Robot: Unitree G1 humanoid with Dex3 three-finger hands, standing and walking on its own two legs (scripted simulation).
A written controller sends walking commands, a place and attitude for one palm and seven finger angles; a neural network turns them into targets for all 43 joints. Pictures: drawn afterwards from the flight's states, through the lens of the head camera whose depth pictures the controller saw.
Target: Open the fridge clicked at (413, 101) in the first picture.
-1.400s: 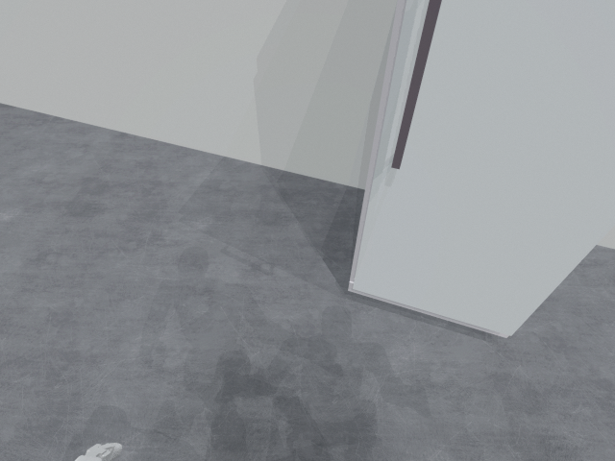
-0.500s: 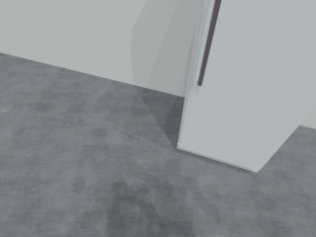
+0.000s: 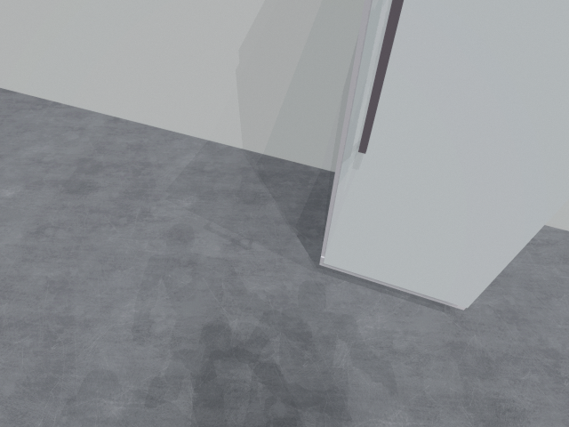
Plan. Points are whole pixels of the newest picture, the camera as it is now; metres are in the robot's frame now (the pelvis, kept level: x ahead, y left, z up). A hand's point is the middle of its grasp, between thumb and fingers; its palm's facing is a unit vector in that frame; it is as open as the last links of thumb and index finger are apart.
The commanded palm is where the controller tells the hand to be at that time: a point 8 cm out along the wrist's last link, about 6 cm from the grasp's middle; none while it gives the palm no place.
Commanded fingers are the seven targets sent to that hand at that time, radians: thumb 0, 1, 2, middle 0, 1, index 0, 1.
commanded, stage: look at it before walking up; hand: left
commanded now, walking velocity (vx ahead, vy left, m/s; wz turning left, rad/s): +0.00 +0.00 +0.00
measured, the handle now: (383, 64) +0.78 -0.15 +0.14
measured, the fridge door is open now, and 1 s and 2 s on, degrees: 0 0 0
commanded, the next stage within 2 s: turn to face it in 0.04 s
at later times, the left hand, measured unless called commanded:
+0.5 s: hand out of the picture +0.07 +0.21 -0.18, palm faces -0.11 -0.96 -0.26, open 7.4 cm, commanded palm none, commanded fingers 0.00 0.90 0.90 -0.20 -0.30 -0.20 -0.30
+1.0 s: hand out of the picture +0.06 +0.18 -0.18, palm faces -0.18 -0.96 -0.21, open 7.4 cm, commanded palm none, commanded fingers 0.00 0.90 0.90 -0.20 -0.30 -0.20 -0.30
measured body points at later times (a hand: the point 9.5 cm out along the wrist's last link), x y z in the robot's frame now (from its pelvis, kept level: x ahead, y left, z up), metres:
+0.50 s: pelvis -0.01 +0.00 -0.01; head +0.02 +0.00 +0.44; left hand +0.08 +0.26 -0.16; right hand +0.04 -0.26 -0.16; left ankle +0.00 +0.13 -0.75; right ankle +0.00 -0.11 -0.75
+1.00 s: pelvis -0.01 +0.01 -0.01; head +0.01 +0.00 +0.44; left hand +0.07 +0.23 -0.16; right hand -0.01 -0.25 -0.16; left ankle -0.01 +0.13 -0.70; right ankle -0.02 -0.09 -0.75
